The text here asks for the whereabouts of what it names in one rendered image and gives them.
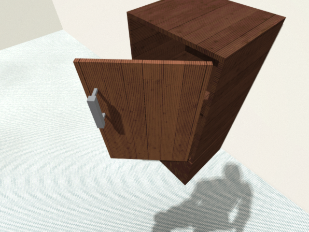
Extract cupboard door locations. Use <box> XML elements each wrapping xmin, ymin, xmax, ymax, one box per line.
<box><xmin>73</xmin><ymin>58</ymin><xmax>213</xmax><ymax>161</ymax></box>

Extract handle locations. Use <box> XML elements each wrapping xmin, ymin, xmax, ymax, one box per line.
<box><xmin>87</xmin><ymin>88</ymin><xmax>106</xmax><ymax>128</ymax></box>

